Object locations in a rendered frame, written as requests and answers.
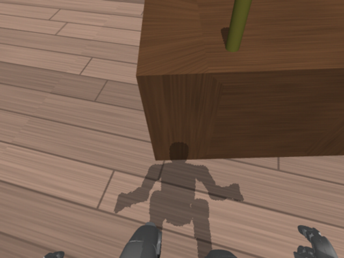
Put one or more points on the can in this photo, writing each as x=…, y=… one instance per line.
x=237, y=24

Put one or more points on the right robot hand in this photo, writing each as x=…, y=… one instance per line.
x=321, y=247

